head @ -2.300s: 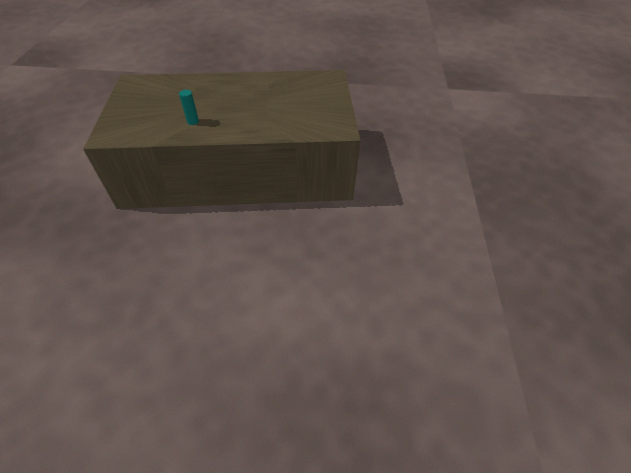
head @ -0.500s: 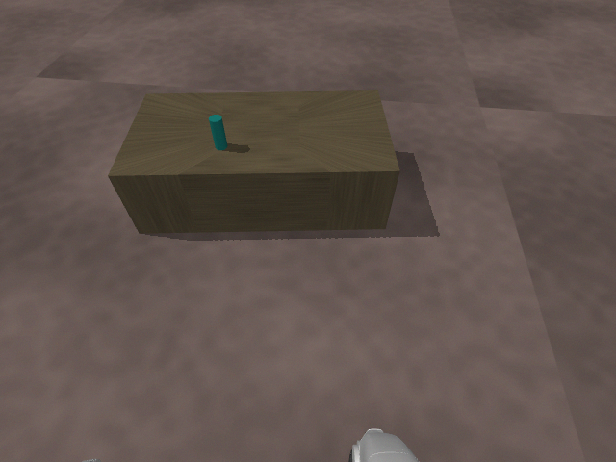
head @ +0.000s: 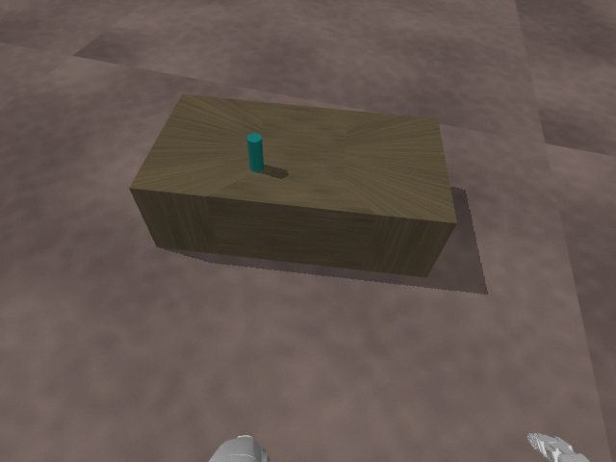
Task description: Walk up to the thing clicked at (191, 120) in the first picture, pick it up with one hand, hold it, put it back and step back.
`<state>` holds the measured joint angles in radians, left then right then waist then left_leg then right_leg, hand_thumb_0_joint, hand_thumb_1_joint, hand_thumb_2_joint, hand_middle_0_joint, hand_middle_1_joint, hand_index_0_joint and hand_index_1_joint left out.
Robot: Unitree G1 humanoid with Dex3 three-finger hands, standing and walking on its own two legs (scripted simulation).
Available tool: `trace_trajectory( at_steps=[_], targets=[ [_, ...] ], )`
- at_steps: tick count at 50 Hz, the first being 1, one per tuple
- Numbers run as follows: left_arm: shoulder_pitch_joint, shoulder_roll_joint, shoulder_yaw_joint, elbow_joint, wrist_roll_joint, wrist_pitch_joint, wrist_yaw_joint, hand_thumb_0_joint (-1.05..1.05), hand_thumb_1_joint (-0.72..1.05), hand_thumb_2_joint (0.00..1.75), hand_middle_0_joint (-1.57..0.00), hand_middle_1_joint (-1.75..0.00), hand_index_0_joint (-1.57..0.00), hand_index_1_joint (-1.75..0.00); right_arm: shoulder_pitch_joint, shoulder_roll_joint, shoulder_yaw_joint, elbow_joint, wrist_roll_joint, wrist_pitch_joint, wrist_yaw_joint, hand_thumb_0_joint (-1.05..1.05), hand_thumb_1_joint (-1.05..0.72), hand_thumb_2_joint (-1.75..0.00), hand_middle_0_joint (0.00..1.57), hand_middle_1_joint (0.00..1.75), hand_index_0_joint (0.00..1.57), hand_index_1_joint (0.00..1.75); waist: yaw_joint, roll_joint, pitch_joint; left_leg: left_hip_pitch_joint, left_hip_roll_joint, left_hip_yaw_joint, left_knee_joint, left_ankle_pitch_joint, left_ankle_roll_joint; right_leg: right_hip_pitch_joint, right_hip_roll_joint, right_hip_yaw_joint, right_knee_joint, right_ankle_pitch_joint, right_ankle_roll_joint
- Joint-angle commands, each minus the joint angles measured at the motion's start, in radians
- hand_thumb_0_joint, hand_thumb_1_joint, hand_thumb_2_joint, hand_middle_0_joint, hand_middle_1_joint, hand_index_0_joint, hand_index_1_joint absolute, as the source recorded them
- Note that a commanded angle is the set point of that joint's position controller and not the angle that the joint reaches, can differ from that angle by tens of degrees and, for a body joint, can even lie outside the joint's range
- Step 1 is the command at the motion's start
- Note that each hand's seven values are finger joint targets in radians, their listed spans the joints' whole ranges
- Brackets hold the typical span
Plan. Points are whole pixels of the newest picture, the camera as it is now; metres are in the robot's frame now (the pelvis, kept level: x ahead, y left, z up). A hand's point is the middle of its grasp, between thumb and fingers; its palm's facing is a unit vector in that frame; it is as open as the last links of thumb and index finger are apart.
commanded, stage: walk up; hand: left
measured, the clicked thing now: (255, 153) +1.04 +0.21 -0.36
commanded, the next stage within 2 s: none
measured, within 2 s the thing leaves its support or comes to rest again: neither
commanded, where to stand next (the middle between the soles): +0.56 +0.04 m, yaw -4 degrees
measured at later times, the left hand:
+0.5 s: hand (145, 343) +0.29 +0.27 -0.11, palm faces -0.05 -0.91 -0.42, open 7.4 cm
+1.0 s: hand (128, 284) +0.41 +0.35 -0.14, palm faces -0.09 -0.93 -0.36, open 7.4 cm
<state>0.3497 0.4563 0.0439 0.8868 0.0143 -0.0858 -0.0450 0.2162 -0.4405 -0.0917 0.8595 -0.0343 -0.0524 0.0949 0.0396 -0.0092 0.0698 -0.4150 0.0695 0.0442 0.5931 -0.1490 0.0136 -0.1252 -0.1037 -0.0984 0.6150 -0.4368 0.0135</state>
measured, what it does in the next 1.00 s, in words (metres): walks ahead: right foot, then left foot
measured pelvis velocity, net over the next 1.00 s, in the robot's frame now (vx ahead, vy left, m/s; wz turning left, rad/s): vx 0.36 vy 0.07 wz -0.03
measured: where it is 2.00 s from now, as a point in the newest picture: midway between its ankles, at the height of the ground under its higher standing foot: (287, 352)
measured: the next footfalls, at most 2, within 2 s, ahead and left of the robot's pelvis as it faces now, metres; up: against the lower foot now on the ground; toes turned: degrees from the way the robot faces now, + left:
right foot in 0.40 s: +0.30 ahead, -0.12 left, +0.00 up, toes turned -6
left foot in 0.80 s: +0.43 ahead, +0.18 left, +0.00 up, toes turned +4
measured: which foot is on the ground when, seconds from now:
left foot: down 0.00-0.42, up 0.44-0.78, down 0.80-1.00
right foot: down 0.00-0.00, up 0.02-0.38, down 0.40-0.84, up 0.86-1.00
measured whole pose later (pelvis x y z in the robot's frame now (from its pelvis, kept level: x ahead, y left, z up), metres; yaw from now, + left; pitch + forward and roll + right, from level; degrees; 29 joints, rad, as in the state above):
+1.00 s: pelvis +0.36 +0.07 +0.01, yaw -2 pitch -3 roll +0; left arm 0.32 0.46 0.04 0.92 0.00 -0.05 -0.04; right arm 0.30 -0.40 -0.05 0.85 -0.02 -0.07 0.05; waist -0.01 -0.06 0.08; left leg -0.27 0.04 0.10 0.56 -0.25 0.03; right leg -0.47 -0.06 0.02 1.02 -0.36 -0.03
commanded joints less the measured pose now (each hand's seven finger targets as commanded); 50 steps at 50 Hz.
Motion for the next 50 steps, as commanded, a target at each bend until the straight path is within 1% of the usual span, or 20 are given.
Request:
trace_trajectory(
  at_steps=[1,3,6,11,15,18,19,20,21,22,25,28,35,37,40,41,42,43,45,50],
  targets=[
    [-0.009,0.186,0.046,-0.097,-0.020,-0.012,0.036,0.00,0.90,0.90,-0.20,-0.30,-0.20,-0.30,0.234,-0.353,-0.104,-0.038,0.031,-0.039,-0.040,0.00,-0.90,-0.90,0.20,0.30,0.20,0.30,-0.146,0.276,-0.178,0.533,0.355,-0.681,-0.333,-0.337,0.239,-0.568,0.092,0.110,0.590,-0.111,-0.074],
    [-0.030,0.214,0.046,-0.064,-0.026,-0.009,0.035,0.00,0.90,0.90,-0.20,-0.30,-0.20,-0.30,0.132,-0.269,-0.074,-0.061,0.043,-0.034,-0.051,0.00,-0.90,-0.90,0.20,0.30,0.20,0.30,-0.090,0.115,-0.059,0.373,0.273,-0.447,-0.301,-0.196,0.213,-0.540,0.035,0.191,0.597,0.015,-0.075],
    [0.053,0.193,0.048,-0.014,-0.026,-0.003,0.017,0.00,0.90,0.90,-0.20,-0.30,-0.20,-0.30,0.063,-0.230,-0.045,-0.079,0.041,-0.042,-0.054,0.00,-0.90,-0.90,0.20,0.30,0.20,0.30,-0.034,0.178,-0.034,0.243,0.211,-0.240,-0.300,-0.024,0.199,-0.421,-0.011,0.129,0.433,0.068,-0.049],
    [-0.064,0.157,0.053,-0.062,-0.006,0.003,-0.004,0.00,0.90,0.90,-0.20,-0.30,-0.20,-0.30,0.117,-0.241,-0.048,-0.090,0.028,-0.046,-0.052,0.00,-0.90,-0.90,0.20,0.30,0.20,0.30,-0.072,0.171,-0.021,0.271,0.219,-0.193,-0.309,0.042,0.246,-0.409,-0.016,0.071,0.207,0.114,-0.025],
    [-0.085,0.135,0.057,-0.063,-0.005,-0.006,-0.008,0.00,0.90,0.90,-0.20,-0.30,-0.20,-0.30,0.094,-0.225,-0.041,-0.110,0.031,-0.038,-0.050,0.00,-0.90,-0.90,0.20,0.30,0.20,0.30,-0.061,0.147,-0.037,0.237,0.162,-0.103,-0.234,0.137,0.197,-0.282,0.033,0.025,0.046,0.235,-0.039],
    [-0.025,0.137,0.068,-0.040,-0.005,-0.014,-0.003,0.00,0.90,0.90,-0.20,-0.30,-0.20,-0.30,0.068,-0.213,-0.032,-0.128,0.036,-0.022,-0.050,0.00,-0.90,-0.90,0.20,0.30,0.20,0.30,-0.011,0.085,-0.054,0.127,0.123,-0.066,-0.095,0.020,0.152,-0.059,0.094,-0.015,-0.070,0.287,-0.051],
    [0.052,0.169,0.083,-0.025,-0.002,-0.020,0.008,0.00,0.90,0.90,-0.20,-0.30,-0.20,-0.30,0.066,-0.178,-0.017,-0.138,0.038,-0.020,-0.051,0.00,-0.90,-0.90,0.20,0.30,0.20,0.30,0.037,0.004,-0.096,0.070,0.090,-0.040,0.054,0.034,0.121,0.082,0.098,0.019,-0.104,0.248,-0.075],
    [0.148,0.244,0.110,-0.013,0.005,-0.031,0.022,0.00,0.90,0.90,-0.20,-0.30,-0.20,-0.30,0.102,-0.118,0.003,-0.149,0.038,-0.024,-0.050,0.00,-0.90,-0.90,0.20,0.30,0.20,0.30,0.078,-0.200,-0.152,-0.060,-0.001,0.025,0.346,-0.083,0.076,0.208,-0.091,0.290,-0.212,0.096,-0.119],
    [0.166,0.335,0.124,-0.031,-0.004,-0.035,0.026,0.00,0.90,0.90,-0.20,-0.30,-0.20,-0.30,0.117,-0.127,0.004,-0.154,0.038,-0.018,-0.053,0.00,-0.90,-0.90,0.20,0.30,0.20,0.30,0.077,-0.271,-0.157,-0.254,-0.107,0.010,0.512,-0.381,0.035,0.270,-0.336,0.731,-0.365,-0.025,-0.245],
    [0.108,0.330,0.115,-0.046,-0.016,-0.030,0.026,0.00,0.90,0.90,-0.20,-0.30,-0.20,-0.30,0.071,-0.205,-0.015,-0.128,0.024,-0.005,-0.065,0.00,-0.90,-0.90,0.20,0.30,0.20,0.30,0.060,-0.140,-0.092,-0.266,-0.039,-0.093,0.586,-0.424,0.031,0.148,-0.378,0.785,-0.359,-0.094,-0.316],
    [0.003,0.247,0.089,-0.075,-0.020,-0.029,0.033,0.00,0.90,0.90,-0.20,-0.30,-0.20,-0.30,0.101,-0.190,-0.015,-0.075,0.033,-0.002,-0.058,0.00,-0.90,-0.90,0.20,0.30,0.20,0.30,-0.002,-0.081,-0.010,-0.226,0.025,-0.129,0.522,-0.266,0.019,0.011,-0.235,0.454,-0.351,0.054,-0.247],
    [-0.026,0.228,0.081,-0.089,-0.013,-0.035,0.028,0.00,0.90,0.90,-0.20,-0.30,-0.20,-0.30,0.148,-0.173,-0.023,-0.039,0.021,0.008,-0.037,0.00,-0.90,-0.90,0.20,0.30,0.20,0.30,-0.029,-0.131,-0.009,-0.118,0.021,-0.070,0.399,-0.174,-0.006,-0.101,-0.156,0.272,-0.361,0.137,-0.223],
    [-0.023,0.259,0.093,-0.109,-0.006,-0.029,0.019,0.00,0.90,0.90,-0.20,-0.30,-0.20,-0.30,0.022,-0.156,-0.034,-0.075,0.009,-0.005,-0.012,0.00,-0.90,-0.90,0.20,0.30,0.20,0.30,-0.001,-0.140,-0.006,-0.014,0.030,-0.015,0.073,-0.083,-0.019,-0.146,-0.155,0.215,-0.334,-0.027,-0.221],
    [-0.052,0.264,0.087,-0.111,-0.007,-0.022,0.018,0.00,0.90,0.90,-0.20,-0.30,-0.20,-0.30,0.029,-0.162,-0.041,-0.063,0.009,-0.009,-0.012,0.00,-0.90,-0.90,0.20,0.30,0.20,0.30,-0.025,-0.129,-0.001,0.075,0.019,0.007,0.047,-0.073,-0.014,-0.217,-0.160,0.203,-0.319,-0.086,-0.211],
    [-0.070,0.200,0.059,-0.114,0.005,-0.009,0.021,0.00,0.90,0.90,-0.20,-0.30,-0.20,-0.30,0.218,-0.207,-0.062,0.000,0.006,-0.025,-0.032,0.00,-0.90,-0.90,0.20,0.30,0.20,0.30,-0.135,0.035,-0.073,0.392,-0.031,0.007,-0.028,-0.188,0.018,-0.368,-0.086,0.126,0.012,0.014,-0.150],
    [-0.023,0.116,0.034,-0.119,-0.003,-0.008,0.018,0.00,0.90,0.90,-0.20,-0.30,-0.20,-0.30,0.298,-0.286,-0.082,0.010,0.001,-0.036,-0.046,0.00,-0.90,-0.90,0.20,0.30,0.20,0.30,-0.166,0.308,-0.102,0.481,0.140,-0.293,-0.239,-0.444,0.080,-0.487,0.025,0.018,0.377,0.085,-0.091],
    [-0.016,0.121,0.035,-0.110,-0.016,-0.001,0.026,0.00,0.90,0.90,-0.20,-0.30,-0.20,-0.30,0.277,-0.345,-0.088,-0.020,0.011,-0.041,-0.051,0.00,-0.90,-0.90,0.20,0.30,0.20,0.30,-0.149,0.344,-0.057,0.450,0.327,-0.680,-0.402,-0.506,0.153,-0.645,0.143,0.072,0.520,-0.073,-0.062],
    [-0.043,0.205,0.051,-0.091,-0.009,0.003,0.040,0.00,0.90,0.90,-0.20,-0.30,-0.20,-0.30,0.227,-0.341,-0.085,-0.033,0.033,-0.035,-0.051,0.00,-0.90,-0.90,0.20,0.30,0.20,0.30,-0.121,0.203,-0.004,0.331,0.362,-0.681,-0.379,-0.480,0.213,-0.621,0.073,0.167,0.582,-0.082,-0.074],
    [0.018,0.206,0.049,-0.043,-0.021,0.006,0.032,0.00,0.90,0.90,-0.20,-0.30,-0.20,-0.30,0.112,-0.260,-0.054,-0.066,0.033,-0.038,-0.061,0.00,-0.90,-0.90,0.20,0.30,0.20,0.30,-0.054,0.121,0.010,0.268,0.249,-0.405,-0.347,-0.340,0.166,-0.537,0.022,0.208,0.526,0.054,-0.064],
    [-0.003,0.165,0.051,-0.031,-0.011,0.015,0.005,0.00,0.90,0.90,-0.20,-0.30,-0.20,-0.30,0.118,-0.240,-0.043,-0.074,0.022,-0.044,-0.065,0.00,-0.90,-0.90,0.20,0.30,0.20,0.30,-0.061,0.199,0.001,0.246,0.199,-0.191,-0.330,-0.093,0.208,-0.438,0.000,0.112,0.297,0.107,-0.018]
  ],
)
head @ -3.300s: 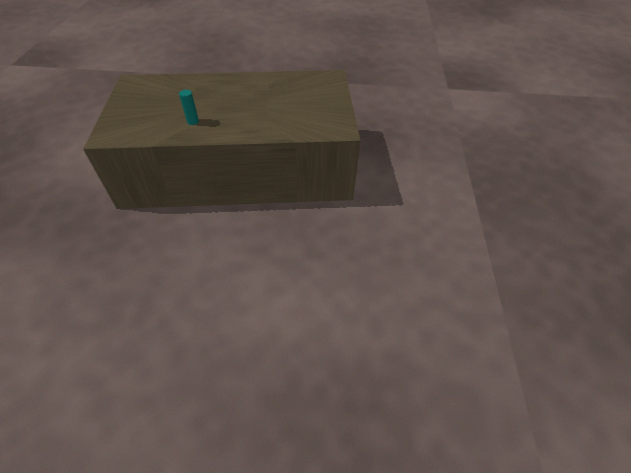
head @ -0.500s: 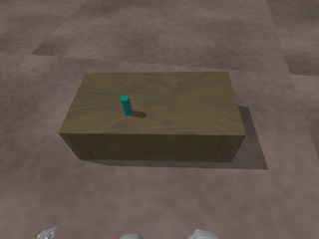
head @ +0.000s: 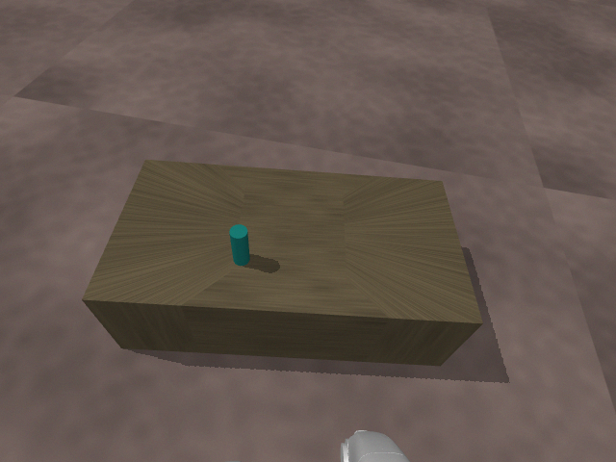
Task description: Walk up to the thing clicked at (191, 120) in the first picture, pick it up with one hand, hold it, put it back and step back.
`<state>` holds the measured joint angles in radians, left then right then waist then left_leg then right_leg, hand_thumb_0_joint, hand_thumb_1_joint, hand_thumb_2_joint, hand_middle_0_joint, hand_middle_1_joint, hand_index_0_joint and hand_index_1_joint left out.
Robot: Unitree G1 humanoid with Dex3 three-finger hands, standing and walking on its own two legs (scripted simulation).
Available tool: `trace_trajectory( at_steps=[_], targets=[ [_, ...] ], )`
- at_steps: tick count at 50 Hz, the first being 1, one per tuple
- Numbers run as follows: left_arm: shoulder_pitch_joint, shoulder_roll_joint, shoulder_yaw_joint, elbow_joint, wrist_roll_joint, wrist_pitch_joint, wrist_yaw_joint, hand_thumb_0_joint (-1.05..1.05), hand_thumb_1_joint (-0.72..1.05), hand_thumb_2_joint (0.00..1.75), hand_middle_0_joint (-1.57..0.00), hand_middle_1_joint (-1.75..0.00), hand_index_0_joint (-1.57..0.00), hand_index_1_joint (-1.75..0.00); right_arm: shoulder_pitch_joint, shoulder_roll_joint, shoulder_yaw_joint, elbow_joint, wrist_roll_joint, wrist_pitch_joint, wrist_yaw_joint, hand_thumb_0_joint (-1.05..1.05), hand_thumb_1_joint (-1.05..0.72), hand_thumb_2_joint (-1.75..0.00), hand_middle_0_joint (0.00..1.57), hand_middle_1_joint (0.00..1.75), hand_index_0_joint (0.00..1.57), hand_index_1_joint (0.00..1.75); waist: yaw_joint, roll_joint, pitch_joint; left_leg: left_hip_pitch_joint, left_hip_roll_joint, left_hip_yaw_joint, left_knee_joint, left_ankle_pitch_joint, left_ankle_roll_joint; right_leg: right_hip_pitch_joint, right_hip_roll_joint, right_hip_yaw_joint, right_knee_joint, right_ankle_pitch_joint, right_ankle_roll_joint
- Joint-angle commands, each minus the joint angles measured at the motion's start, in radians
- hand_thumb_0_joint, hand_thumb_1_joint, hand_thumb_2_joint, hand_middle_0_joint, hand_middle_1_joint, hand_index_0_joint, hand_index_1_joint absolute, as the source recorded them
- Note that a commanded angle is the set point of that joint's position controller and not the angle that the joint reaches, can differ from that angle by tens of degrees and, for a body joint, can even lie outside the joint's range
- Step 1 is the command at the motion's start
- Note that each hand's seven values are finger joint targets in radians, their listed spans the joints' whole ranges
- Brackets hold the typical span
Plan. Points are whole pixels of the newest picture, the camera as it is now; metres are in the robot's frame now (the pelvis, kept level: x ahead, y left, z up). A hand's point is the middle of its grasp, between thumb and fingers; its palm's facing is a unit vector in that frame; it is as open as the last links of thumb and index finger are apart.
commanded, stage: walk up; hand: left
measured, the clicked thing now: (240, 245) +0.68 +0.16 -0.37
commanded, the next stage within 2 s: stand in 1.72 s
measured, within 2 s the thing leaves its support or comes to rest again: neither
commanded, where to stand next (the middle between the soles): +0.21 -0.02 m, yaw -2 degrees
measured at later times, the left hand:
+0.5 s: hand (135, 404) +0.22 +0.25 -0.14, palm faces -0.06 -0.91 -0.40, open 7.4 cm
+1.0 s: hand (132, 413) +0.20 +0.26 -0.15, palm faces +0.00 -0.95 -0.33, open 7.4 cm
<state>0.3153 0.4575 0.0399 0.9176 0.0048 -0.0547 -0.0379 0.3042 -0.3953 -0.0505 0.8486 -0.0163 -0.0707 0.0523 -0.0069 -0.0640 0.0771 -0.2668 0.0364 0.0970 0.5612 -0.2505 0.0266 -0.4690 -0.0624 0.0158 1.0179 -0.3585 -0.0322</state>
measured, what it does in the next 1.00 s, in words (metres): walks ahead: right foot, then left foot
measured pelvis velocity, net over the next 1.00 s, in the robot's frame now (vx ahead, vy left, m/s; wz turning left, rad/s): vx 0.13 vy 0.00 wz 0.00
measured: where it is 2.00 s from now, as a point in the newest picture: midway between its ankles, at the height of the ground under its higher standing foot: outside the picture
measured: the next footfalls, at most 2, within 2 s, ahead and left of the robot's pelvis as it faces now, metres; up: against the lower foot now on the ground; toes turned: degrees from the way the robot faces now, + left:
right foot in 0.22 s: +0.20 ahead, -0.13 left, +0.00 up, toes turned -3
left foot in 0.52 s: +0.20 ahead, +0.13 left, +0.00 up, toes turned +1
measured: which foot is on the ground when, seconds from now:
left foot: down 0.00-0.24, up 0.26-0.50, down 0.52-1.00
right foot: up 0.00-0.20, down 0.22-1.00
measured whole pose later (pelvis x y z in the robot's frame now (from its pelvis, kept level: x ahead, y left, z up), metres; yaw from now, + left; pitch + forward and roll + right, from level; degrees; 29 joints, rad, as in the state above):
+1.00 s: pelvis +0.13 +0.00 +0.01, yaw +0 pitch -2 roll +0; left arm 0.08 0.36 0.00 1.15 0.00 -0.01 -0.02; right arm 0.03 -0.36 0.01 1.12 0.00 -0.02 0.01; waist 0.03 0.00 0.07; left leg -0.19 0.03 0.01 0.41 -0.18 -0.02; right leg -0.19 -0.03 -0.05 0.39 -0.16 0.01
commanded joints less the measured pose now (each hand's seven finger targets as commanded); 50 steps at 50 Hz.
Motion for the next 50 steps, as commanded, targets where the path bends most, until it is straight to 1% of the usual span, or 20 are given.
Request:
trace_trajectory(
  at_steps=[1,4,8,10,11,12,13,14,16,19,21,24,25,26,27,28,30,32,42,50],
  targets=[
    [0.008,0.160,0.057,-0.069,0.003,-0.016,-0.005,0.00,0.90,0.90,-0.20,-0.30,-0.20,-0.30,0.035,-0.291,-0.086,-0.065,0.005,-0.025,-0.021,0.00,-0.90,-0.90,0.20,0.30,0.20,0.30,-0.017,0.249,0.002,0.086,0.249,-0.245,-0.301,0.003,0.214,-0.090,-0.048,-0.015,-0.133,0.035,0.030],
    [-0.039,0.141,0.056,-0.083,0.008,-0.014,-0.010,0.00,0.90,0.90,-0.20,-0.30,-0.20,-0.30,0.034,-0.286,-0.081,-0.073,0.007,-0.020,-0.021,0.00,-0.90,-0.90,0.20,0.30,0.20,0.30,-0.020,0.224,0.014,0.061,0.231,-0.202,-0.288,0.019,0.202,-0.043,-0.036,-0.045,-0.238,0.099,0.021],
    [-0.029,0.106,0.050,-0.068,0.009,-0.021,0.008,0.00,0.90,0.90,-0.20,-0.30,-0.20,-0.30,-0.004,-0.261,-0.062,-0.079,0.010,0.000,-0.031,0.00,-0.90,-0.90,0.20,0.30,0.20,0.30,0.010,0.190,-0.034,0.012,0.206,-0.127,-0.109,0.343,0.170,0.152,0.023,-0.089,-0.383,0.175,0.010],
    [0.036,0.126,0.058,-0.049,0.010,-0.034,0.024,0.00,0.90,0.90,-0.20,-0.30,-0.20,-0.30,0.002,-0.211,-0.040,-0.081,0.024,0.010,-0.037,0.00,-0.90,-0.90,0.20,0.30,0.20,0.30,0.052,0.089,-0.118,0.021,0.131,-0.065,0.109,0.398,0.101,0.328,0.058,-0.085,-0.531,0.262,-0.017],
    [0.078,0.188,0.076,-0.048,0.016,-0.042,0.033,0.00,0.90,0.90,-0.20,-0.30,-0.20,-0.30,0.028,-0.167,-0.024,-0.086,0.031,0.009,-0.041,0.00,-0.90,-0.90,0.20,0.30,0.20,0.30,0.073,-0.051,-0.186,-0.053,0.077,-0.030,0.299,0.255,0.060,0.441,-0.051,0.065,-0.568,0.337,-0.056],
    [0.079,0.257,0.090,-0.071,0.013,-0.044,0.041,0.00,0.90,0.90,-0.20,-0.30,-0.20,-0.30,0.070,-0.106,0.000,-0.099,0.030,0.013,-0.041,0.00,-0.90,-0.90,0.20,0.30,0.20,0.30,0.059,-0.201,-0.218,-0.233,-0.022,-0.020,0.457,-0.227,0.012,0.537,-0.304,0.433,-0.637,0.363,-0.153],
    [0.048,0.287,0.092,-0.072,0.001,-0.036,0.040,0.00,0.90,0.90,-0.20,-0.30,-0.20,-0.30,0.048,-0.204,-0.033,-0.067,0.023,0.034,-0.057,0.00,-0.90,-0.90,0.20,0.30,0.20,0.30,0.067,-0.130,-0.175,-0.257,-0.022,-0.097,0.530,-0.387,0.014,0.453,-0.369,0.539,-0.650,0.334,-0.274],
    [0.035,0.262,0.087,-0.077,-0.009,-0.030,0.043,0.00,0.90,0.90,-0.20,-0.30,-0.20,-0.30,0.034,-0.226,-0.040,-0.048,0.019,0.041,-0.065,0.00,-0.90,-0.90,0.20,0.30,0.20,0.30,0.059,-0.082,-0.121,-0.295,0.001,-0.141,0.570,-0.385,0.011,0.420,-0.343,0.481,-0.639,0.348,-0.278],
    [-0.025,0.216,0.065,-0.093,-0.008,-0.024,0.052,0.00,0.90,0.90,-0.20,-0.30,-0.20,-0.30,0.038,-0.215,-0.037,-0.020,0.025,0.043,-0.063,0.00,-0.90,-0.90,0.20,0.30,0.20,0.30,0.030,-0.047,-0.067,-0.272,0.027,-0.150,0.522,-0.297,0.002,0.326,-0.255,0.309,-0.628,0.347,-0.217],
    [-0.091,0.189,0.052,-0.100,0.013,-0.017,0.052,0.00,0.90,0.90,-0.20,-0.30,-0.20,-0.30,0.066,-0.184,-0.031,0.031,0.016,0.042,-0.055,0.00,-0.90,-0.90,0.20,0.30,0.20,0.30,0.005,-0.090,-0.101,-0.135,0.017,-0.094,0.317,-0.208,-0.016,0.221,-0.180,0.146,-0.580,0.435,-0.187],
    [-0.095,0.178,0.049,-0.088,0.016,-0.009,0.053,0.00,0.90,0.90,-0.20,-0.30,-0.20,-0.30,0.018,-0.167,-0.029,0.043,0.017,0.043,-0.054,0.00,-0.90,-0.90,0.20,0.30,0.20,0.30,0.023,-0.114,-0.117,-0.082,0.003,-0.079,0.207,-0.182,-0.024,0.204,-0.164,0.116,-0.546,0.467,-0.176],
    [-0.172,0.161,0.036,-0.089,-0.007,0.015,0.049,0.00,0.90,0.90,-0.20,-0.30,-0.20,-0.30,0.029,-0.169,-0.033,0.083,0.010,0.030,-0.065,0.00,-0.90,-0.90,0.20,0.30,0.20,0.30,-0.023,-0.065,-0.145,0.101,-0.021,-0.055,-0.022,0.082,-0.012,0.094,-0.153,0.090,-0.431,0.378,-0.119],
    [-0.167,0.133,0.025,-0.086,-0.013,0.023,0.047,0.00,0.90,0.90,-0.20,-0.30,-0.20,-0.30,-0.009,-0.205,-0.044,0.076,0.000,0.026,-0.068,0.00,-0.90,-0.90,0.20,0.30,0.20,0.30,-0.015,0.008,-0.135,0.122,0.034,-0.134,-0.058,0.114,0.009,0.034,-0.128,0.078,-0.415,0.281,-0.074],
    [-0.159,0.098,0.016,-0.085,-0.019,0.030,0.045,0.00,0.90,0.90,-0.20,-0.30,-0.20,-0.30,-0.060,-0.254,-0.048,0.058,-0.007,0.018,-0.071,0.00,-0.90,-0.90,0.20,0.30,0.20,0.30,0.009,0.118,-0.131,0.086,0.172,-0.333,-0.134,0.126,0.053,0.014,-0.055,0.049,-0.356,0.144,-0.021],
    [-0.147,0.119,0.024,-0.051,-0.023,0.040,0.050,0.00,0.90,0.90,-0.20,-0.30,-0.20,-0.30,-0.144,-0.301,-0.046,0.045,0.009,0.017,-0.067,0.00,-0.90,-0.90,0.20,0.30,0.20,0.30,0.035,0.187,-0.097,-0.074,0.275,-0.437,-0.179,0.066,0.147,0.130,0.026,-0.023,-0.308,-0.040,0.005],
    [-0.147,0.133,0.031,-0.013,-0.011,0.043,0.050,0.00,0.90,0.90,-0.20,-0.30,-0.20,-0.30,-0.189,-0.277,-0.038,0.053,0.011,0.020,-0.062,0.00,-0.90,-0.90,0.20,0.30,0.20,0.30,0.045,0.158,-0.073,-0.151,0.257,-0.404,-0.161,0.039,0.156,0.227,0.018,-0.008,-0.317,-0.079,0.000],
    [-0.153,0.125,0.026,0.017,-0.009,0.034,0.042,0.00,0.90,0.90,-0.20,-0.30,-0.20,-0.30,-0.222,-0.224,-0.014,0.072,0.013,0.028,-0.059,0.00,-0.90,-0.90,0.20,0.30,0.20,0.30,0.054,0.143,-0.057,-0.153,0.147,-0.264,-0.125,-0.037,0.063,0.236,-0.016,0.032,-0.457,0.033,-0.016],
    [-0.193,0.154,0.024,0.032,-0.005,0.023,0.037,0.00,0.90,0.90,-0.20,-0.30,-0.20,-0.30,-0.209,-0.201,-0.002,0.098,0.018,0.030,-0.056,0.00,-0.90,-0.90,0.20,0.30,0.20,0.30,0.024,0.143,-0.066,-0.095,0.085,-0.214,-0.108,-0.074,0.015,0.206,-0.077,0.110,-0.548,0.084,-0.035],
    [-0.263,0.119,0.001,0.147,-0.014,0.021,0.032,0.00,0.90,0.90,-0.20,-0.30,-0.20,-0.30,-0.273,-0.189,0.017,0.196,0.025,0.027,-0.056,0.00,-0.90,-0.90,0.20,0.30,0.20,0.30,0.018,0.090,-0.134,0.088,0.099,-0.195,-0.188,0.152,0.005,0.295,-0.073,0.052,-0.649,0.262,0.000],
    [-0.281,0.107,0.000,0.192,-0.010,0.022,0.032,0.00,0.90,0.90,-0.20,-0.30,-0.20,-0.30,-0.309,-0.179,0.018,0.246,0.023,0.036,-0.054,0.00,-0.90,-0.90,0.20,0.30,0.20,0.30,0.018,0.059,-0.139,0.141,0.098,-0.181,-0.241,0.159,-0.003,0.328,-0.081,0.047,-0.731,0.258,0.014]
  ],
)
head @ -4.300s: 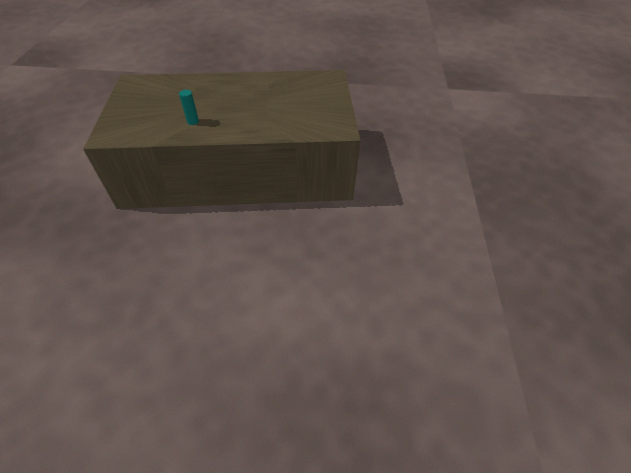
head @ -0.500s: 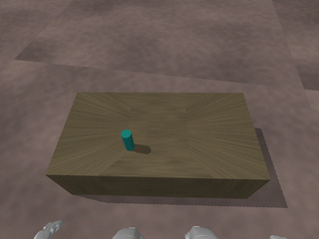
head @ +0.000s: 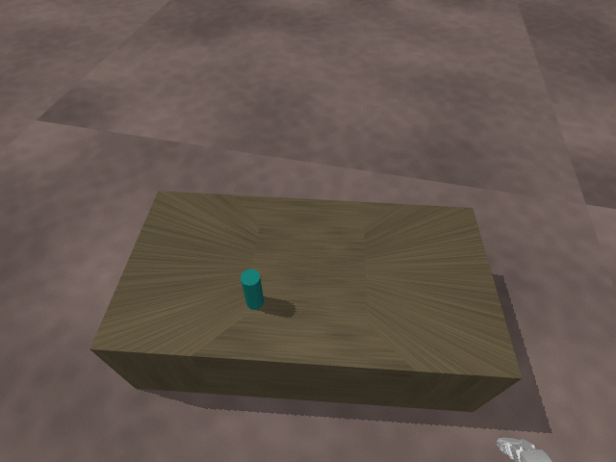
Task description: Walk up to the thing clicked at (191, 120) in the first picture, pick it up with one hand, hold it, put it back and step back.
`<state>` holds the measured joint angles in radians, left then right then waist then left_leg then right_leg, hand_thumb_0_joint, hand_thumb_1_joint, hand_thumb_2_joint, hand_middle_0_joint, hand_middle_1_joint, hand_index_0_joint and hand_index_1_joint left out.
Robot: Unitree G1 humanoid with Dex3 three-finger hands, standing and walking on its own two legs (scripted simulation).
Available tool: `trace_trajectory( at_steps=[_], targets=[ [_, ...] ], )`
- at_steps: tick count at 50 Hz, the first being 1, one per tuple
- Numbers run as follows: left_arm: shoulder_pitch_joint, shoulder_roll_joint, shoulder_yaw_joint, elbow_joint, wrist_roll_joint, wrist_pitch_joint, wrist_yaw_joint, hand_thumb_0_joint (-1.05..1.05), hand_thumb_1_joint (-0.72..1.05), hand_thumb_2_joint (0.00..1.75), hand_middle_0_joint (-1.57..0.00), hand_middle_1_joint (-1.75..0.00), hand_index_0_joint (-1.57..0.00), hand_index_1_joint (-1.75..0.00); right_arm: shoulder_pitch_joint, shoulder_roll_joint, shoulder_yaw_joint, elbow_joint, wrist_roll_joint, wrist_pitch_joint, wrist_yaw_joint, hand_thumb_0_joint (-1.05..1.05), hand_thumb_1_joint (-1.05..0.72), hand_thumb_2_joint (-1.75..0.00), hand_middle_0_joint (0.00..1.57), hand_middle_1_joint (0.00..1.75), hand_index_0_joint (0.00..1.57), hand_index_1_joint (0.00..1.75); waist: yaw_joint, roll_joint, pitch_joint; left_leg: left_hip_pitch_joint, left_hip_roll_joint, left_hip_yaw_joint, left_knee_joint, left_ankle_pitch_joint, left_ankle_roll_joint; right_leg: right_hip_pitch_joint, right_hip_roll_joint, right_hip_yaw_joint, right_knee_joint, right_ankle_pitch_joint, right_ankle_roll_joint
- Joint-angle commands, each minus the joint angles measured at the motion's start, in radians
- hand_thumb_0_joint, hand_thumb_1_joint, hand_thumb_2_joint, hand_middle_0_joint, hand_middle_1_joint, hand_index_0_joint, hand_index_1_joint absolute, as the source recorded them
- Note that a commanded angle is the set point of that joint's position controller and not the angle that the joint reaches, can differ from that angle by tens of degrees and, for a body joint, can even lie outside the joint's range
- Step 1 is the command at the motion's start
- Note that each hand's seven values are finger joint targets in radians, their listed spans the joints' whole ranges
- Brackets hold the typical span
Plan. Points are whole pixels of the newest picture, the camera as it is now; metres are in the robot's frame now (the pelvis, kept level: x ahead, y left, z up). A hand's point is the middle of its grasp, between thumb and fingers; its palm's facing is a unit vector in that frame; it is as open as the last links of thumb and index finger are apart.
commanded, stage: walk up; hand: left
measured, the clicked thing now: (252, 290) +0.55 +0.16 -0.38
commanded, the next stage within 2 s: stand in 0.72 s
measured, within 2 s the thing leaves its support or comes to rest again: neither
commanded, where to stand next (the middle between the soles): +0.07 -0.02 m, yaw -2 degrees
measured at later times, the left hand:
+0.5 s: hand out of the picture +0.09 +0.25 -0.16, palm faces -0.01 -0.95 -0.32, open 7.4 cm
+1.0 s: hand out of the picture +0.09 +0.25 -0.15, palm faces -0.03 -0.94 -0.34, open 7.4 cm
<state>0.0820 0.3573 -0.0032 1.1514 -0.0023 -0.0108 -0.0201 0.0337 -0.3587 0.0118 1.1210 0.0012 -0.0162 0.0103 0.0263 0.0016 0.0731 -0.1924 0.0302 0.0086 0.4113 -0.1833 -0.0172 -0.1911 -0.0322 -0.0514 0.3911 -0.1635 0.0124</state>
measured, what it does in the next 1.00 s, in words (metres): stands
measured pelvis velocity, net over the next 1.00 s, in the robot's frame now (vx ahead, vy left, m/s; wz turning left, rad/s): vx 0.02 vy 0.00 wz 0.00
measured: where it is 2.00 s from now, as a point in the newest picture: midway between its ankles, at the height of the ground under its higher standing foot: outside the picture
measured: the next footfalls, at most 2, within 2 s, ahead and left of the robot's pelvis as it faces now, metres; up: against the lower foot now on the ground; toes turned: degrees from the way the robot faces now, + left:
none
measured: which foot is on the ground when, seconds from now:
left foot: down 0.00-1.00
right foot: down 0.00-1.00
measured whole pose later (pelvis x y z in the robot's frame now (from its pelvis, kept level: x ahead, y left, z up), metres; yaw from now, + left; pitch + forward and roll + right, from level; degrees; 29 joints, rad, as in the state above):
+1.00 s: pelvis +0.02 +0.00 +0.00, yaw +0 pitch -1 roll +0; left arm 0.10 0.35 0.00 1.15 0.01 -0.02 -0.01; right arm 0.10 -0.35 0.00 1.14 -0.02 -0.01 0.01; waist 0.00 0.00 0.03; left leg -0.13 0.02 0.01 0.32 -0.17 -0.02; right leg -0.14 -0.04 -0.05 0.33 -0.16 0.02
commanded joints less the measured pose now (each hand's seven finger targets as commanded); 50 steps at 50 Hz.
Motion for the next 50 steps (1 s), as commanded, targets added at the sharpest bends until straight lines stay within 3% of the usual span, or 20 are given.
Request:
trace_trajectory(
  at_steps=[1,4,8,15,34,40,46,50],
  targets=[
    [-0.051,0.206,0.044,-0.040,-0.002,-0.023,0.014,0.00,0.90,0.90,-0.20,-0.30,-0.20,-0.30,-0.037,-0.213,-0.044,-0.023,0.005,-0.019,-0.012,0.00,-0.90,-0.90,0.20,0.30,0.20,0.30,-0.017,-0.015,-0.141,0.074,0.103,-0.090,-0.094,0.103,0.039,0.059,-0.113,0.115,-0.107,0.079,-0.030],
    [-0.067,0.205,0.046,-0.035,-0.001,-0.018,0.015,0.00,0.90,0.90,-0.20,-0.30,-0.20,-0.30,-0.045,-0.211,-0.042,-0.011,0.001,-0.017,-0.013,0.00,-0.90,-0.90,0.20,0.30,0.20,0.30,-0.017,-0.006,-0.109,0.042,0.099,-0.091,-0.125,0.052,0.030,0.052,-0.114,0.115,-0.119,0.047,-0.024],
    [-0.054,0.203,0.049,-0.033,0.003,-0.017,0.013,0.00,0.90,0.90,-0.20,-0.30,-0.20,-0.30,-0.049,-0.208,-0.042,-0.011,0.000,-0.019,-0.012,0.00,-0.90,-0.90,0.20,0.30,0.20,0.30,-0.012,-0.011,-0.131,0.068,0.106,-0.087,-0.126,0.081,0.033,0.066,-0.113,0.111,-0.124,0.062,-0.023],
    [-0.054,0.199,0.053,-0.037,0.005,-0.013,0.014,0.00,0.90,0.90,-0.20,-0.30,-0.20,-0.30,-0.047,-0.207,-0.044,-0.012,-0.004,-0.019,-0.012,0.00,-0.90,-0.90,0.20,0.30,0.20,0.30,-0.013,0.014,-0.112,0.033,0.103,-0.097,-0.150,0.031,0.030,0.077,-0.109,0.106,-0.129,0.035,-0.020],
    [-0.055,0.192,0.059,-0.051,0.007,-0.011,0.016,0.00,0.90,0.90,-0.20,-0.30,-0.20,-0.30,0.000,-0.201,-0.049,-0.014,-0.007,-0.018,-0.015,0.00,-0.90,-0.90,0.20,0.30,0.20,0.30,-0.024,0.008,-0.113,0.027,0.103,-0.096,-0.151,0.058,0.031,0.092,-0.107,0.105,-0.120,0.054,-0.020],
    [-0.039,0.203,0.048,-0.054,0.015,-0.017,0.020,0.00,0.90,0.90,-0.20,-0.30,-0.20,-0.30,0.011,-0.205,-0.054,-0.027,-0.014,-0.011,-0.012,0.00,-0.90,-0.90,0.20,0.30,0.20,0.30,-0.032,0.015,-0.093,0.020,0.103,-0.098,-0.170,-0.047,0.031,0.055,-0.109,0.104,-0.128,-0.052,-0.020],
    [-0.026,0.209,0.046,-0.059,0.012,-0.024,0.022,0.00,0.90,0.90,-0.20,-0.30,-0.20,-0.30,0.019,-0.198,-0.052,-0.032,-0.013,-0.016,-0.011,0.00,-0.90,-0.90,0.20,0.30,0.20,0.30,-0.033,0.001,-0.107,0.067,0.105,-0.092,-0.151,0.074,0.028,0.053,-0.113,0.105,-0.121,0.035,-0.021],
    [-0.031,0.207,0.045,-0.063,0.009,-0.027,0.024,0.00,0.90,0.90,-0.20,-0.30,-0.20,-0.30,0.013,-0.205,-0.054,-0.032,-0.012,-0.020,-0.014,0.00,-0.90,-0.90,0.20,0.30,0.20,0.30,-0.032,-0.003,-0.143,0.101,0.114,-0.086,-0.132,0.198,0.028,0.094,-0.119,0.099,-0.103,0.148,-0.024]
  ],
)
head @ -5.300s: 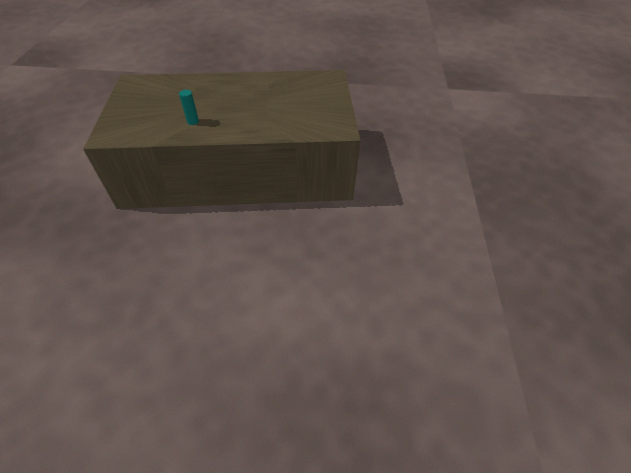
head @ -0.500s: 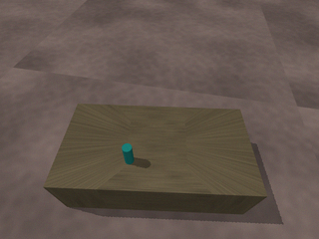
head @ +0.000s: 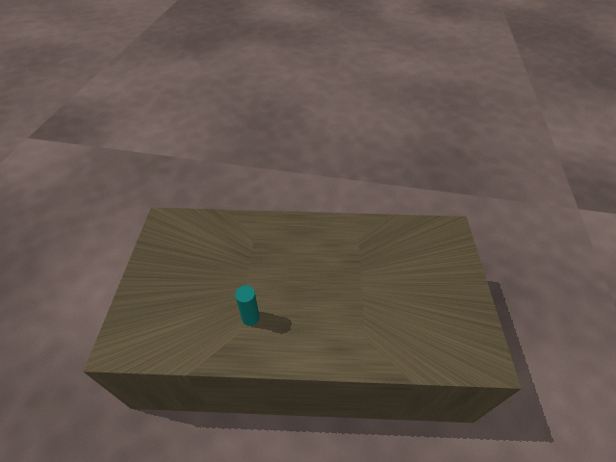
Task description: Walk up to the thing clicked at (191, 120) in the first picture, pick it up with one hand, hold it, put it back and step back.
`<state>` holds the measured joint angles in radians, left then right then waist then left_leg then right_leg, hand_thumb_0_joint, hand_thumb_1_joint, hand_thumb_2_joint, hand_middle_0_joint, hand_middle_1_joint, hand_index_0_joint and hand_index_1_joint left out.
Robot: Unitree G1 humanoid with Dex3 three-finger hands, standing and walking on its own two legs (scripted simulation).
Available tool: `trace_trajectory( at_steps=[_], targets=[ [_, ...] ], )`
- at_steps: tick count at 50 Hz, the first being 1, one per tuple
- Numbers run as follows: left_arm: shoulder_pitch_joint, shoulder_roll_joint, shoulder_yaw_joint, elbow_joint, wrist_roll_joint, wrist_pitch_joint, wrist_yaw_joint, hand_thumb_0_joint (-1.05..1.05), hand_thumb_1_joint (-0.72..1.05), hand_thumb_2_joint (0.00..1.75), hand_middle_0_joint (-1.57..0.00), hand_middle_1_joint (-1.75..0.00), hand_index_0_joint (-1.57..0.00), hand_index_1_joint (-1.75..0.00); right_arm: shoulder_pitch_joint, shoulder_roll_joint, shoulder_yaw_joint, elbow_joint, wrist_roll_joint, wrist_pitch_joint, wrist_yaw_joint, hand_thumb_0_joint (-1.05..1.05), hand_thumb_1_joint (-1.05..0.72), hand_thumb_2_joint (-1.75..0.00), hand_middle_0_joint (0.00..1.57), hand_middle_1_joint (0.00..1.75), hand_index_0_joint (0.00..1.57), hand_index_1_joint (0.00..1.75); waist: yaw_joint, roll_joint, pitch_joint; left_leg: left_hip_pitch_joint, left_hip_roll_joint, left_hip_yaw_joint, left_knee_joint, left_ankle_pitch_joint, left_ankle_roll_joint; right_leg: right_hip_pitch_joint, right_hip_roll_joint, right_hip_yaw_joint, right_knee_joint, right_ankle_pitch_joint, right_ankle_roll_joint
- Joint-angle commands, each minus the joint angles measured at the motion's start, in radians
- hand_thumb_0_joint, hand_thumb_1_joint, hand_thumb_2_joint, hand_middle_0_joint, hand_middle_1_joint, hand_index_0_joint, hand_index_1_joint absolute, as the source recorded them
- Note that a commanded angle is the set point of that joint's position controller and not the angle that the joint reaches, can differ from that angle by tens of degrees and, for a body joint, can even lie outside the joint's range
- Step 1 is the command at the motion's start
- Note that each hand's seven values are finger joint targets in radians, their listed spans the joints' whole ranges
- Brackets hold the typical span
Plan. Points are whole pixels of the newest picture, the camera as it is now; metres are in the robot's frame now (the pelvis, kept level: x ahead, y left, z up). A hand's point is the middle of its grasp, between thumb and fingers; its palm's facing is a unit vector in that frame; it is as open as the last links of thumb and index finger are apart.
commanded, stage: stand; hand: left
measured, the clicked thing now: (248, 306) +0.53 +0.16 -0.39
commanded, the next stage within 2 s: go down in 1.92 s
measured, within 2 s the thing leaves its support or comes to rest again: neither
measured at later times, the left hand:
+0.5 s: hand out of the picture +0.10 +0.25 -0.15, palm faces -0.03 -0.94 -0.34, open 7.4 cm
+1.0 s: hand out of the picture +0.09 +0.24 -0.16, palm faces -0.03 -0.94 -0.34, open 7.4 cm
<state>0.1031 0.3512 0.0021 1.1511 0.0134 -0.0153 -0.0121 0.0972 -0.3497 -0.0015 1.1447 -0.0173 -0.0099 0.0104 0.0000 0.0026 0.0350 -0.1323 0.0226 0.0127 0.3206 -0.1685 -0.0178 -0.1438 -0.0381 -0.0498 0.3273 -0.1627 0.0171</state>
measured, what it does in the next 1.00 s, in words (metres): stands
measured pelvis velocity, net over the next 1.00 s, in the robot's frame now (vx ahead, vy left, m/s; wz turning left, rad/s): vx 0.01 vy -0.01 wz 0.00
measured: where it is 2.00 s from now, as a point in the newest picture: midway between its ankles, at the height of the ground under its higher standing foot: outside the picture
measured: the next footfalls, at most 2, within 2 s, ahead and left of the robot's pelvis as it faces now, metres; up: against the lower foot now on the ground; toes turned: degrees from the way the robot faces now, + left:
none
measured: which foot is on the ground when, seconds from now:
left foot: down 0.00-1.00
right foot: down 0.00-1.00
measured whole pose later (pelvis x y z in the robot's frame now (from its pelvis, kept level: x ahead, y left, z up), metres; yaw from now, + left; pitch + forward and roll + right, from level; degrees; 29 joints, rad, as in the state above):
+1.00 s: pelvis +0.01 -0.01 +0.00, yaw +0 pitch -1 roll +0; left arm 0.10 0.35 0.00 1.14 0.01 -0.01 -0.01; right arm 0.10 -0.35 0.00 1.14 -0.02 0.00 0.00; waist 0.00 0.00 0.04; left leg -0.09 0.04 0.01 0.30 -0.18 -0.03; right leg -0.10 -0.02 -0.05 0.30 -0.17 0.00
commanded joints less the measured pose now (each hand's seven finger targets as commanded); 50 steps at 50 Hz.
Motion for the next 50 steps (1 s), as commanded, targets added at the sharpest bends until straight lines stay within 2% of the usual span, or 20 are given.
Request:
trace_trajectory(
  at_steps=[1,5,8,9,15,17,25,31,35,50],
  targets=[
    [-0.048,0.209,0.038,-0.061,-0.007,-0.023,0.016,0.00,0.90,0.90,-0.20,-0.30,-0.20,-0.30,-0.049,-0.217,-0.040,-0.053,0.007,-0.025,-0.015,0.00,-0.90,-0.90,0.20,0.30,0.20,0.30,-0.004,0.000,-0.106,0.042,0.122,-0.087,-0.041,0.187,0.028,0.051,-0.114,0.099,-0.042,0.159,-0.028],
    [-0.051,0.209,0.039,-0.059,-0.009,-0.022,0.018,0.00,0.90,0.90,-0.20,-0.30,-0.20,-0.30,-0.049,-0.218,-0.039,-0.052,0.008,-0.021,-0.015,0.00,-0.90,-0.90,0.20,0.30,0.20,0.30,-0.004,-0.003,-0.100,0.039,0.121,-0.082,-0.040,0.192,0.028,0.071,-0.116,0.096,-0.045,0.178,-0.026],
    [-0.043,0.214,0.039,-0.053,-0.007,-0.020,0.018,0.00,0.90,0.90,-0.20,-0.30,-0.20,-0.30,-0.051,-0.213,-0.036,-0.051,0.009,-0.018,-0.014,0.00,-0.90,-0.90,0.20,0.30,0.20,0.30,-0.002,0.000,-0.064,0.018,0.115,-0.085,-0.059,0.114,0.024,0.051,-0.109,0.095,-0.064,0.097,-0.021],
    [-0.051,0.220,0.040,-0.056,-0.007,-0.019,0.019,0.00,0.90,0.90,-0.20,-0.30,-0.20,-0.30,-0.057,-0.204,-0.035,-0.054,0.008,-0.017,-0.013,0.00,-0.90,-0.90,0.20,0.30,0.20,0.30,-0.003,-0.018,-0.058,0.015,0.115,-0.089,-0.062,0.118,0.021,0.047,-0.107,0.089,-0.061,0.088,-0.023],
    [-0.052,0.223,0.042,-0.062,-0.006,-0.022,0.019,0.00,0.90,0.90,-0.20,-0.30,-0.20,-0.30,-0.050,-0.210,-0.036,-0.056,0.008,-0.021,-0.015,0.00,-0.90,-0.90,0.20,0.30,0.20,0.30,-0.006,0.004,-0.091,0.045,0.122,-0.081,-0.047,0.192,0.021,0.073,-0.115,0.092,-0.051,0.179,-0.028],
    [-0.056,0.215,0.041,-0.062,-0.008,-0.020,0.020,0.00,0.90,0.90,-0.20,-0.30,-0.20,-0.30,-0.045,-0.216,-0.036,-0.055,0.009,-0.019,-0.017,0.00,-0.90,-0.90,0.20,0.30,0.20,0.30,-0.005,0.013,-0.079,0.026,0.118,-0.078,-0.051,0.154,0.020,0.074,-0.114,0.095,-0.061,0.147,-0.025],
    [-0.057,0.217,0.042,-0.063,-0.007,-0.019,0.020,0.00,0.90,0.90,-0.20,-0.30,-0.20,-0.30,-0.056,-0.216,-0.036,-0.060,0.008,-0.020,-0.018,0.00,-0.90,-0.90,0.20,0.30,0.20,0.30,-0.001,0.004,-0.084,0.049,0.126,-0.080,-0.047,0.190,0.023,0.072,-0.113,0.093,-0.055,0.171,-0.030],
    [-0.054,0.214,0.042,-0.062,-0.008,-0.017,0.019,0.00,0.90,0.90,-0.20,-0.30,-0.20,-0.30,-0.050,-0.214,-0.035,-0.059,0.008,-0.018,-0.018,0.00,-0.90,-0.90,0.20,0.30,0.20,0.30,0.000,0.000,-0.066,0.026,0.118,-0.080,-0.061,0.147,0.020,0.069,-0.107,0.089,-0.064,0.121,-0.029],
    [-0.051,0.215,0.040,-0.065,-0.004,-0.019,0.019,0.00,0.90,0.90,-0.20,-0.30,-0.20,-0.30,-0.048,-0.215,-0.035,-0.062,0.009,-0.020,-0.017,0.00,-0.90,-0.90,0.20,0.30,0.20,0.30,-0.003,0.007,-0.081,0.047,0.122,-0.078,-0.053,0.173,0.024,0.067,-0.112,0.092,-0.061,0.160,-0.030],
    [-0.036,0.218,0.036,-0.072,-0.004,-0.018,0.021,0.00,0.90,0.90,-0.20,-0.30,-0.20,-0.30,-0.040,-0.214,-0.036,-0.060,0.007,-0.017,-0.018,0.00,-0.90,-0.90,0.20,0.30,0.20,0.30,-0.001,0.014,-0.082,0.051,0.126,-0.075,-0.051,0.165,0.024,0.064,-0.110,0.097,-0.063,0.160,-0.034]
  ],
)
